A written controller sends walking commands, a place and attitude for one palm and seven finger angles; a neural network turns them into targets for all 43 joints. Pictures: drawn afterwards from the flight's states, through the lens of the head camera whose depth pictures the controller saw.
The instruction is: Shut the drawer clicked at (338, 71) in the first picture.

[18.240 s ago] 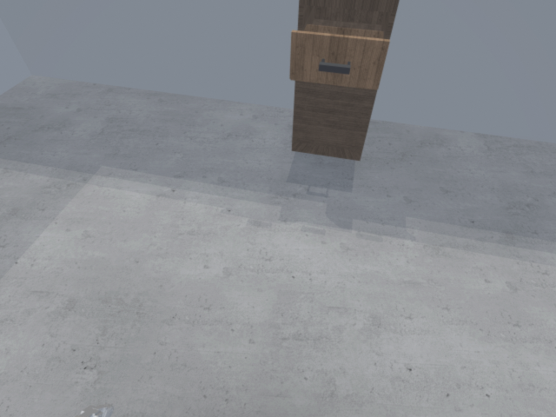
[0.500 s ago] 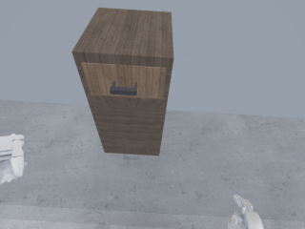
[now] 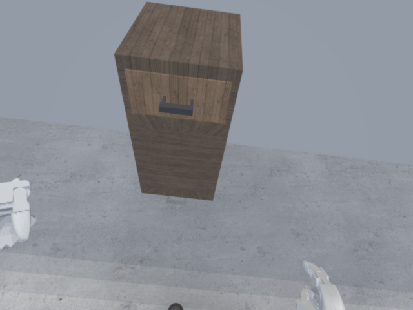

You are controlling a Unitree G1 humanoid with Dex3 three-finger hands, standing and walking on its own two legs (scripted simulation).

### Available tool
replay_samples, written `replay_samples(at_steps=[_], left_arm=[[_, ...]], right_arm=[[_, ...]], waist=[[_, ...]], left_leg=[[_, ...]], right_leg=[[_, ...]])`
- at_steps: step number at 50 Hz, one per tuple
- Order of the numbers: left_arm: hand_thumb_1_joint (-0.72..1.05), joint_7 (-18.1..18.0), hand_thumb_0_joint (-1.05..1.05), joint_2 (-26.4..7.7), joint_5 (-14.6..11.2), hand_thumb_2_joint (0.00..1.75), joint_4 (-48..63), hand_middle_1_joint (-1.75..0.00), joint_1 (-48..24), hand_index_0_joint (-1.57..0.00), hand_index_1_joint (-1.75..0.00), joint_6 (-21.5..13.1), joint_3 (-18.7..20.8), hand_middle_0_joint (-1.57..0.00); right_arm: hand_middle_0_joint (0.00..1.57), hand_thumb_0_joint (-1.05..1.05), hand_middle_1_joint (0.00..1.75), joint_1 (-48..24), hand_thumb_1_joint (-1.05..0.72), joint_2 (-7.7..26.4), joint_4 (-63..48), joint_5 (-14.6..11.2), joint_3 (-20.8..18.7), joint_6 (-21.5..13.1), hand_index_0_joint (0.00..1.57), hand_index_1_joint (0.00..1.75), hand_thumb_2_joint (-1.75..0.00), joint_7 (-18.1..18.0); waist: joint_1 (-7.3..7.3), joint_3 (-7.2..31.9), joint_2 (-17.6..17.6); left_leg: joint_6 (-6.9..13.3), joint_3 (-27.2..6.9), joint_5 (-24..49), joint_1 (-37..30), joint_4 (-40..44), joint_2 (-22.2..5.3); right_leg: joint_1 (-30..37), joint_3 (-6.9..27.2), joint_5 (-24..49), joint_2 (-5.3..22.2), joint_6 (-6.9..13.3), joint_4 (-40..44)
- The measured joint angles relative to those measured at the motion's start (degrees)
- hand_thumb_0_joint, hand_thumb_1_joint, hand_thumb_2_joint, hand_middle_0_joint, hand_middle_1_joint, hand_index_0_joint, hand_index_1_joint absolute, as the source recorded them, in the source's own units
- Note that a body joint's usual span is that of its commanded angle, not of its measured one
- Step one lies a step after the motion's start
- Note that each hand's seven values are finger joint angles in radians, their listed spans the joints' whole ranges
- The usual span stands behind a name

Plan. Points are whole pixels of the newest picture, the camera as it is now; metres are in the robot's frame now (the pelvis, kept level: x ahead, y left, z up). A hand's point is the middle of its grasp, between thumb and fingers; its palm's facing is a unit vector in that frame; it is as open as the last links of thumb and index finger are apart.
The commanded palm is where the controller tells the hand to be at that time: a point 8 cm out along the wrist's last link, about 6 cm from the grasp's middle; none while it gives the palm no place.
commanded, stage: stop stepping back and stand still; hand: left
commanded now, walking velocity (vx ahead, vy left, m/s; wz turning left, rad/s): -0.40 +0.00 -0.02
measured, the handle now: (177, 104) +0.75 +0.15 -0.09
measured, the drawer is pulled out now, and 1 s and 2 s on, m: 0.00 0.00 0.00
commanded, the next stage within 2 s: let the arm hang, fingers relaxed in 0.86 s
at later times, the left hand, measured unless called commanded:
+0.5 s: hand (35, 235) +0.17 +0.24 +0.17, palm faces +0.35 -0.86 -0.37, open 3.3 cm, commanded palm +0.10 +0.28 +0.18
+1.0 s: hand (60, 256) +0.16 +0.21 +0.14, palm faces +0.16 -0.84 -0.51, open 3.3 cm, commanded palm none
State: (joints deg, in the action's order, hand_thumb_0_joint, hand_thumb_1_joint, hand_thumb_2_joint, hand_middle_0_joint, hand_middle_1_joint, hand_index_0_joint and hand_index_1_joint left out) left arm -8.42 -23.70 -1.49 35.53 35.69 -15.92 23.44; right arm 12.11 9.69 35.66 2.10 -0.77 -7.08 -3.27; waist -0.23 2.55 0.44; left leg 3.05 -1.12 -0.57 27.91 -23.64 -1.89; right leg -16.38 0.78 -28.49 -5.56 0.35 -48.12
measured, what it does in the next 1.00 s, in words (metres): steps on the spot: right foot, then left foot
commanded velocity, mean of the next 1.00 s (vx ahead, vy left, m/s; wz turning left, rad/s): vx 0.05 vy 0.01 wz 0.00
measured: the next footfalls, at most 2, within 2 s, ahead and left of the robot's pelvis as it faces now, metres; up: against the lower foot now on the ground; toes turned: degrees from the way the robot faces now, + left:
right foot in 0.12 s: -0.13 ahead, -0.14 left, +0.00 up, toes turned -3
left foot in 0.68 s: +0.03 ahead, +0.11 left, +0.00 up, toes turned -4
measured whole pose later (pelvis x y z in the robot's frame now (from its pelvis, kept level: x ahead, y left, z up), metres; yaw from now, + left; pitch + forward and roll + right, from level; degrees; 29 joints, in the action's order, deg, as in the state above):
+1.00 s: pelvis -0.05 +0.01 -0.01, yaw -5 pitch +1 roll -1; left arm -4.9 -23.9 0.0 26.9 33.4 -12.5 16.0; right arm 10.5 11.5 36.8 0.4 0.6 -8.7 -0.9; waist -0.2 0.7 1.7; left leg 0.4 0.9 -11.6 22.0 -34.9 -0.7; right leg -12.8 -2.3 -18.2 -1.9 2.0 -29.9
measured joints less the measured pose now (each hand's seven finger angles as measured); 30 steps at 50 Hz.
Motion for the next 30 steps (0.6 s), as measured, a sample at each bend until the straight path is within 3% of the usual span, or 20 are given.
replay_samples(at_steps=[2,5,6,9,15,21,24,26,28,30], left_arm=[[0.89,0.0,0.02,0.5,-0.6,0.9,0.8,-1.6,0.3,-1.41,-1.59,-0.1,-0.8,-1.41],[0.89,0.5,0.02,-0.7,-1.1,0.9,2.2,-1.6,-0.3,-1.41,-1.59,-0.9,-0.5,-1.41],[0.89,0.7,0.02,-1.3,-1.2,0.9,2.4,-1.6,-0.8,-1.41,-1.59,-1.4,-0.2,-1.41],[0.89,1.6,0.02,-1.2,-1.3,0.9,1.6,-1.6,-2.5,-1.41,-1.59,-0.6,-2.4,-1.41],[0.88,2.0,0.02,-2.2,-2.3,0.9,2.1,-1.6,2.3,-1.41,-1.59,2.4,-1.0,-1.41],[0.88,0.8,0.02,0.2,-1.5,0.9,-2.4,-1.6,-2.2,-1.41,-1.59,3.2,-0.7,-1.41],[0.89,0.3,0.02,1.1,-1.3,0.9,-3.6,-1.6,-5.4,-1.41,-1.59,3.8,0.0,-1.41],[0.89,0.3,0.02,0.6,-1.3,0.9,-2.8,-1.6,-5.5,-1.41,-1.59,3.9,0.7,-1.41],[0.89,0.9,0.02,-0.6,-1.3,0.9,-0.5,-1.6,-3.3,-1.41,-1.59,3.5,0.7,-1.41],[0.89,1.5,0.02,-1.8,-1.8,0.9,2.6,-1.6,1.4,-1.41,-1.59,2.8,0.8,-1.41]], right_arm=[[0.21,0.01,0.3,-0.8,-0.91,-0.8,0.7,0.5,0.6,-0.7,0.2,0.3,-0.9,0.4],[0.21,0.01,0.3,-3.2,-0.9,-1.8,0.3,1.1,1.7,-0.6,0.2,0.3,-0.9,1.0],[0.21,0.01,0.3,-4.4,-0.9,-1.8,0.0,1.0,2.0,-0.3,0.2,0.3,-0.9,1.0],[0.21,0.01,0.3,-5.2,-0.9,-0.9,0.8,0.3,2.1,0.8,0.2,0.3,-0.9,0.5],[0.21,0.01,0.3,2.0,-0.9,1.3,0.2,-1.4,1.4,2.6,0.2,0.3,-0.9,-1.4],[0.21,0.01,0.3,5.8,-0.91,3.9,3.2,-1.7,-0.3,2.5,0.2,0.3,-0.9,-3.3],[0.2,0.01,0.3,4.3,-0.91,2.5,3.5,-1.5,-0.1,1.5,0.2,0.3,-0.9,-3.2],[0.2,0.01,0.3,2.8,-0.91,1.0,2.2,-1.1,0.6,0.6,0.2,0.3,-0.9,-2.4],[0.2,0.01,0.3,2.1,-0.91,0.2,0.0,-1.0,1.1,0.0,0.2,0.3,-0.9,-1.3],[0.2,0.01,0.3,2.1,-0.91,-0.1,-0.7,-1.1,1.5,0.4,0.2,0.3,-0.9,-0.3]], waist=[[-0.76,0.8,-0.7],[-1.96,0.1,-3.1],[-2.25,-0.8,-3.7],[-0.74,-3.2,-0.7],[2.5,-0.8,-0.5],[2.58,0.3,-0.8],[2.75,-1.0,-2.2],[2.9,-2.5,-2.6],[3.84,-3.5,-2.1],[2.73,-2.4,-2.4]], left_leg=[[-0.5,1.0,2.4,0.4,3.1,-0.3],[-1.1,4.0,4.7,2.3,3.9,-0.2],[-1.3,5.2,4.4,3.7,2.1,-0.4],[-2.3,3.2,-1.1,4.2,-2.8,-1.4],[-2.1,2.0,-3.3,1.7,-9.2,0.0],[-0.9,2.3,-6.1,1.5,-15.0,1.4],[-1.2,3.1,-3.7,0.6,-10.3,2.2],[-2.1,3.3,-1.8,-0.3,-5.1,2.1],[-2.9,2.8,-5.1,0.2,-3.5,2.4],[-3.8,2.4,-10.2,2.4,-11.5,2.7]], right_leg=[[4.6,-0.7,-1.7,1.1,0.8,8.3],[10.3,-0.1,5.1,3.8,2.4,24.1],[10.7,0.5,6.3,4.6,2.0,26.3],[10.9,0.0,5.6,3.0,-0.6,23.4],[14.8,-0.2,1.3,3.6,-1.1,18.5],[16.2,-0.4,-2.6,5.0,-1.3,14.3],[13.4,0.7,-4.1,4.7,0.3,12.3],[10.9,-0.5,-4.4,3.2,1.2,13.3],[10.5,-0.5,0.4,2.3,2.2,16.6],[9.9,0.1,5.8,3.0,2.1,18.6]])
